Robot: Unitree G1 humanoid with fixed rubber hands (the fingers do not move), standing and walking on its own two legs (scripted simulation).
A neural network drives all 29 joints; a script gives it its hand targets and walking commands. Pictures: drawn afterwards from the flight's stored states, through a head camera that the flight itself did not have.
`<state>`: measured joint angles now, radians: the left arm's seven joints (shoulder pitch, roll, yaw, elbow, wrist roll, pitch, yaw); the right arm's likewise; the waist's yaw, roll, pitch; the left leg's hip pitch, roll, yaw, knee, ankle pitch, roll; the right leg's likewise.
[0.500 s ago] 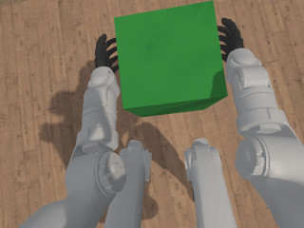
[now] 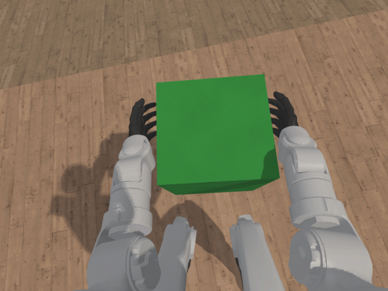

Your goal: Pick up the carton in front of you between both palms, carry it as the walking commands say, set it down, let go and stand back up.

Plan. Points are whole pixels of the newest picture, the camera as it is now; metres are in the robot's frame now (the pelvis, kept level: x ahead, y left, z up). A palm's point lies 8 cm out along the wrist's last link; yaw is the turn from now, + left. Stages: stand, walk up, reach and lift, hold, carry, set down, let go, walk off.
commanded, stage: reach and lift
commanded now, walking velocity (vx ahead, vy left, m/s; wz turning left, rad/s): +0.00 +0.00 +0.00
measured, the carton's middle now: (212, 145) +0.44 -0.01 -0.12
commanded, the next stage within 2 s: hold in 1.90 s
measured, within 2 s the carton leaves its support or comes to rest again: neither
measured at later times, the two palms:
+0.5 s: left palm (101, 123) +0.39 +0.14 +0.12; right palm (322, 117) +0.39 -0.16 +0.11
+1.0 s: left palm (35, 102) +0.36 +0.15 +0.23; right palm out of the picture +0.35 -0.15 +0.22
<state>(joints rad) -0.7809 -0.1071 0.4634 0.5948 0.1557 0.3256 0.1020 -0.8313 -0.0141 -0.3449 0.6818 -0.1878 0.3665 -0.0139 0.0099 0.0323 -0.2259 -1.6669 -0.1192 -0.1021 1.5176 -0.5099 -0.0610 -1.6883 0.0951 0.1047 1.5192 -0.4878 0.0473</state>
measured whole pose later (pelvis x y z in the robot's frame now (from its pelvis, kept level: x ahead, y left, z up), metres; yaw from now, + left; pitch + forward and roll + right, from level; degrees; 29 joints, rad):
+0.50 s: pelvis +0.05 +0.00 +0.14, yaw -1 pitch +21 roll +0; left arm -0.42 -0.16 0.37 0.56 0.19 0.30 0.06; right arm -0.44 0.09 -0.31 0.59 -0.21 0.33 -0.02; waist 0.01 0.02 -0.20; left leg -0.90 -0.08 -0.13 0.94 -0.40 -0.03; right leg -0.91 0.08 0.13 0.93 -0.38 0.03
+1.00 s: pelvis +0.07 +0.00 +0.20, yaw -1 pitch -2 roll +0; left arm -0.29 -0.16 0.30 0.42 0.28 0.58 0.00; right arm -0.27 0.15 -0.27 0.40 -0.28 0.61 -0.01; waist 0.00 0.00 -0.06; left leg -0.18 -0.05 -0.15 0.46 -0.24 -0.01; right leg -0.19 0.04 0.14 0.45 -0.22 0.02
